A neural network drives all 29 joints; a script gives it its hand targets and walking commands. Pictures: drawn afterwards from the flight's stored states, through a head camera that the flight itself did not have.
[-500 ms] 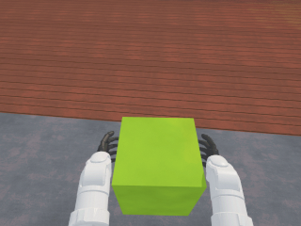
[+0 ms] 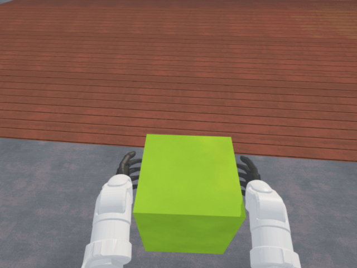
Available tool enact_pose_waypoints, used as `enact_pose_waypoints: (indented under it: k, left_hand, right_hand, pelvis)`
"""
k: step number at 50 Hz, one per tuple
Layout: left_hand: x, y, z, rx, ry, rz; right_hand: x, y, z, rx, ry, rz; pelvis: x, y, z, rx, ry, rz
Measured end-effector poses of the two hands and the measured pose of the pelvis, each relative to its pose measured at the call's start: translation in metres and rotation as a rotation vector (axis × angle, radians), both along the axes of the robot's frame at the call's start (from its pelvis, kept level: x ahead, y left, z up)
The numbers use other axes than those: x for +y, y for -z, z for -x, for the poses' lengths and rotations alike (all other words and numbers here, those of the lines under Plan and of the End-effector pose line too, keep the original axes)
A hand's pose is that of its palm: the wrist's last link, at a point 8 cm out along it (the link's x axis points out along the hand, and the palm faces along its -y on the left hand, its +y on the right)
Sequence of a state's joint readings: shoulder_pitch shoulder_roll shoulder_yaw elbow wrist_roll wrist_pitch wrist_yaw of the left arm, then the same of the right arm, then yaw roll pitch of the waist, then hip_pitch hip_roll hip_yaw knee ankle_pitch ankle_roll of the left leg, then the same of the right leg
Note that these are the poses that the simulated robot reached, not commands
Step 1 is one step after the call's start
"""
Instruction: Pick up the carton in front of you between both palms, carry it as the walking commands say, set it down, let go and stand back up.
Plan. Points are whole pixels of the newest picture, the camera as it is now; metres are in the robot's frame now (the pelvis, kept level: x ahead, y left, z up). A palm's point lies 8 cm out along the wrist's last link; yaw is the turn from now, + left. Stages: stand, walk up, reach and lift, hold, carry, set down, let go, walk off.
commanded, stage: hold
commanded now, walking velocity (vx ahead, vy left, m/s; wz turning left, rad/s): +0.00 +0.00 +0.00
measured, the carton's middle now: (186, 196) +0.31 +0.00 -0.02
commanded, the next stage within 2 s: carry in 0.92 s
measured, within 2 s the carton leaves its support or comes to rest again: neither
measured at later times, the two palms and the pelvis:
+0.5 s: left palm (123, 180) +0.30 +0.15 +0.05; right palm (249, 185) +0.30 -0.15 +0.05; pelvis +0.02 +0.00 +0.00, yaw +0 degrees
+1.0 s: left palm (124, 179) +0.30 +0.15 +0.06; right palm (252, 184) +0.30 -0.15 +0.06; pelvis +0.01 +0.00 +0.00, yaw -1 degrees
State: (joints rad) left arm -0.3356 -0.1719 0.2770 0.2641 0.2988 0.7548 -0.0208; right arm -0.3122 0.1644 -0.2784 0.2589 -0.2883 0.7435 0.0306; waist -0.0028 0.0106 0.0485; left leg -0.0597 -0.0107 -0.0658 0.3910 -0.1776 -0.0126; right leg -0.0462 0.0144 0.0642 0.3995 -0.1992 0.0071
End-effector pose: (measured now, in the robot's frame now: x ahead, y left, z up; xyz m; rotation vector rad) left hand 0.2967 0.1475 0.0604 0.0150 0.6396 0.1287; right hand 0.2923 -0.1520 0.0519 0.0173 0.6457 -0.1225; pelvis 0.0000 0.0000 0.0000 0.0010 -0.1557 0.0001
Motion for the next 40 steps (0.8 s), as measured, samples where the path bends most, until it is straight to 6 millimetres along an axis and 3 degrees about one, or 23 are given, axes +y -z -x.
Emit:
enact_pose_waypoints:
  k: [12,22,40]
  left_hand:
    - [0.002,-0.003,-0.01,-0.012,0.005,-0.002]
    - [0.005,0.005,-0.008,0.021,0.019,-0.027]
    - [-0.002,0.006,-0.003,0.016,0.026,-0.021]
  right_hand:
    - [0.002,-0.005,-0.009,-0.011,-0.001,0.011]
    - [0.005,0.004,-0.008,0.021,-0.021,0.031]
    - [-0.002,0.003,-0.001,0.017,-0.007,0.031]
  pelvis:
    - [0.002,-0.001,-0.008,0.009,0.003,0.001]
    - [0.005,-0.004,-0.018,0.021,0.002,0.003]
    - [0.001,-0.003,-0.011,0.025,0.007,-0.001]
